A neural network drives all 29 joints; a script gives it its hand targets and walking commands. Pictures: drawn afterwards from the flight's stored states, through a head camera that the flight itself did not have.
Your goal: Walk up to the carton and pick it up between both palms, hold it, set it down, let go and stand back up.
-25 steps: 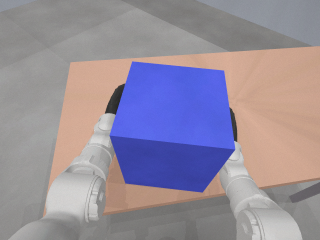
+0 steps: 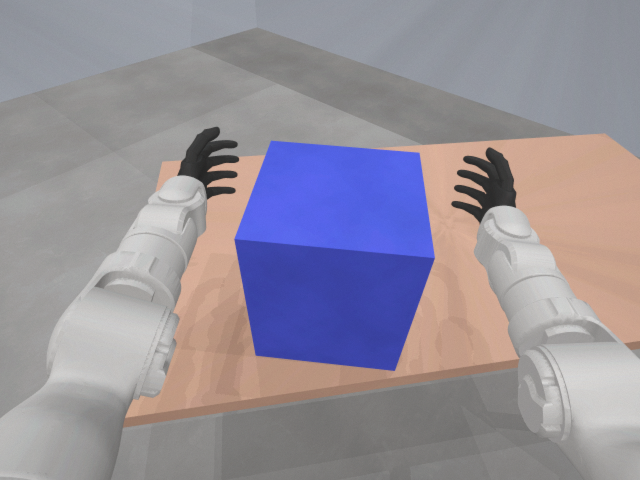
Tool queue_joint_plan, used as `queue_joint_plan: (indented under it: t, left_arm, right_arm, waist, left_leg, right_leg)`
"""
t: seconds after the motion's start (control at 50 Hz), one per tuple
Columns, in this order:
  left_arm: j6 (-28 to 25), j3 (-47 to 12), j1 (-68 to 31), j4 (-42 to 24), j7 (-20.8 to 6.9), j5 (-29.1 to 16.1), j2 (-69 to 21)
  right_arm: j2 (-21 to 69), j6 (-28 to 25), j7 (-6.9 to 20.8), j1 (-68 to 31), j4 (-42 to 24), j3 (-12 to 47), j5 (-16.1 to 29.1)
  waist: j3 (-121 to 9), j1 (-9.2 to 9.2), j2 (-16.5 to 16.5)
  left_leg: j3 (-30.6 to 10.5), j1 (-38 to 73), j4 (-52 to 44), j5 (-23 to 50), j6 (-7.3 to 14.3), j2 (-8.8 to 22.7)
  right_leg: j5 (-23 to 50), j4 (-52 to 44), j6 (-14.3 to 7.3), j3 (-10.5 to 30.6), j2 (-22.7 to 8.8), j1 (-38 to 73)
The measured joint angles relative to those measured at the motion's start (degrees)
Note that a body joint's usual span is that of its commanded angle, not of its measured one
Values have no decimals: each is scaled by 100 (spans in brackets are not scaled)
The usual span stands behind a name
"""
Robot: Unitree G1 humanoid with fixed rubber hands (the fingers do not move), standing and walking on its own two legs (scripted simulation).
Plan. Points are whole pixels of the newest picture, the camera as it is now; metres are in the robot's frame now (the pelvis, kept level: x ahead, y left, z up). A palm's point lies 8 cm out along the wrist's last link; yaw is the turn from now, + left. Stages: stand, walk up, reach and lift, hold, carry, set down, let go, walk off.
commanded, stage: set down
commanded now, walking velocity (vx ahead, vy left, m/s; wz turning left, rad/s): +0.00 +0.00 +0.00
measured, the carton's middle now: (334, 258) +0.42 -0.05 +0.06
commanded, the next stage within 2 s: none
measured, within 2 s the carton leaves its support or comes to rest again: neither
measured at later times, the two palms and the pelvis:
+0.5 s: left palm (199, 166) +0.47 +0.12 +0.19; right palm (502, 202) +0.40 -0.25 +0.17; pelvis -0.02 -0.06 +0.00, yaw +3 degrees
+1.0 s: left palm (165, 177) +0.46 +0.16 +0.19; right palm (497, 216) +0.37 -0.23 +0.17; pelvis -0.01 -0.03 +0.01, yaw +1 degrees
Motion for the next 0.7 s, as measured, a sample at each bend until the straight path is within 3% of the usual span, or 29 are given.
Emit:
queue_joint_plan:
  t: [0.18,0.3,0.44,0.54,0.7]
  left_arm:
    - [-215,-348,-833,1140,-40,-549,352]
    - [-161,-248,-880,1060,-248,-612,693]
    - [-82,-225,-813,841,-442,-563,959]
    - [-73,-153,-837,732,-475,-472,1016]
    - [197,364,-531,21,-513,-132,975]
  right_arm:
    - [179,797,-58,-767,-69,-152,-255]
    - [469,1112,-361,-719,-524,-14,-147]
    - [842,1254,-665,-433,-982,-199,-325]
    - [985,1262,-822,-413,-1201,-229,-408]
    - [1121,1353,-1047,-157,-1960,41,-299]
  waist:
    - [-169,-254,-64]
    - [-96,-368,-171]
    - [-72,-455,-223]
    - [-24,-454,-198]
    - [74,-361,-278]
  left_leg:
    - [-123,-375,-135,302,-88,-91]
    - [-218,-314,-304,413,-128,-25]
    - [-356,-350,-479,532,-251,63]
    - [-403,-461,-511,569,-296,86]
    - [-306,-261,-693,615,-297,110]
  right_leg:
    - [-8,338,-157,-105,-104,-540]
    - [0,325,-314,-206,-40,-526]
    - [55,191,-441,-354,38,-541]
    - [71,172,-479,-402,57,-645]
    - [118,36,-452,-310,95,-505]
